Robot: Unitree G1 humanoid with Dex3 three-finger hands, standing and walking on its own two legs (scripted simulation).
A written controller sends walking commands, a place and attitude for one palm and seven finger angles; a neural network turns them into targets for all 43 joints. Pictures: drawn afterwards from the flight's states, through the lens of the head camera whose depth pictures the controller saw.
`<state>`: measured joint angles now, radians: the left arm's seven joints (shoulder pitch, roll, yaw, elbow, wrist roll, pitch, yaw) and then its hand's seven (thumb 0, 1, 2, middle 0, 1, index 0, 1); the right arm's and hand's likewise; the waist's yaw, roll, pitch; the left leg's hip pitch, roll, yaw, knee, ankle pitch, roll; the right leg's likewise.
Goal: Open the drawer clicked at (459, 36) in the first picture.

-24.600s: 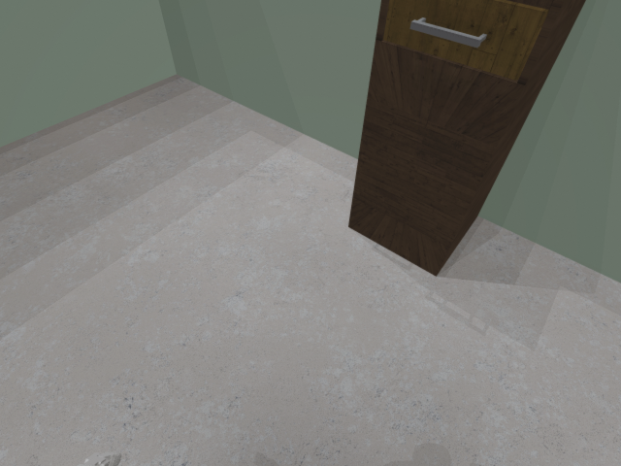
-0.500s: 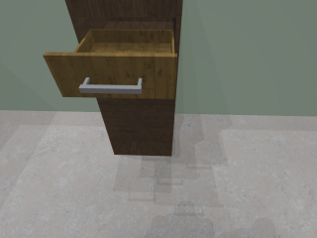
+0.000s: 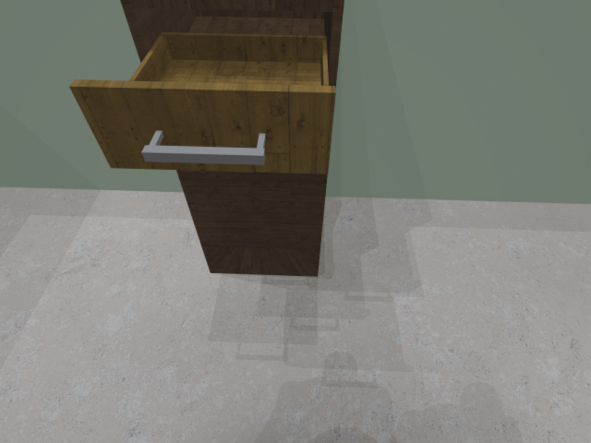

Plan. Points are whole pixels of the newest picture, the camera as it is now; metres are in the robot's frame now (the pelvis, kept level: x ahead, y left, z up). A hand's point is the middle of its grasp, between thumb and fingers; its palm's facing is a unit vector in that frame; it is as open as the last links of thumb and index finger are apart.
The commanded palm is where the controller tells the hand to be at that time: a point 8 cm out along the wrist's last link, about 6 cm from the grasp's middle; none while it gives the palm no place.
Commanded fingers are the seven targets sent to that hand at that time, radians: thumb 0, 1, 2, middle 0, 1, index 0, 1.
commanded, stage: look to check the result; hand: left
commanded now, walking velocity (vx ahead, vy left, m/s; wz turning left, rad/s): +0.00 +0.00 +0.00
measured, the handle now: (207, 146) +0.51 +0.17 +0.13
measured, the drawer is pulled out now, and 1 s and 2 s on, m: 0.30 0.30 0.30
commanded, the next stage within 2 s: stand and wait in 0.32 s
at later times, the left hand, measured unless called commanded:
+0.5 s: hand out of the picture +0.02 +0.16 -0.18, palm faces +0.04 -0.98 -0.19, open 7.3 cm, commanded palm none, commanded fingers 0.00 0.90 0.90 -0.20 -0.30 -0.20 -0.30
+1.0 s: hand out of the picture +0.03 +0.16 -0.17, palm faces +0.04 -0.98 -0.20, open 7.3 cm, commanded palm none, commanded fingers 0.00 0.90 0.90 -0.20 -0.30 -0.20 -0.30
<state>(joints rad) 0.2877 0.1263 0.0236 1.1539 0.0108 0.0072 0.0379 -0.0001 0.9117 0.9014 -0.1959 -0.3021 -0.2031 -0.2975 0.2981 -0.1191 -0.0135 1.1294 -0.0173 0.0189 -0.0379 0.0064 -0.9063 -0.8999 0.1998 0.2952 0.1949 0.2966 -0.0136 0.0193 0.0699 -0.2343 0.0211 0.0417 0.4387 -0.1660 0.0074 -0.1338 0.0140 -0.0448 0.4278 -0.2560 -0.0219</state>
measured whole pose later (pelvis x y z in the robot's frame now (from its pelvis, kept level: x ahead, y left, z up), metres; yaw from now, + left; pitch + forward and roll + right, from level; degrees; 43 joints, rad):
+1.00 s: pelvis +0.03 -0.01 +0.00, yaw +0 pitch -1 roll +0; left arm 0.25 0.13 0.02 1.15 0.01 0.00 0.04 0.00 0.91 0.90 -0.20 -0.30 -0.20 -0.30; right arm 0.25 -0.14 -0.01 1.14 -0.02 0.01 -0.04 0.01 -0.91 -0.90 0.20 0.30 0.20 0.30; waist -0.01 0.01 0.07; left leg -0.18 0.03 0.04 0.41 -0.20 -0.01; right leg -0.08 0.02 -0.04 0.38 -0.28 -0.03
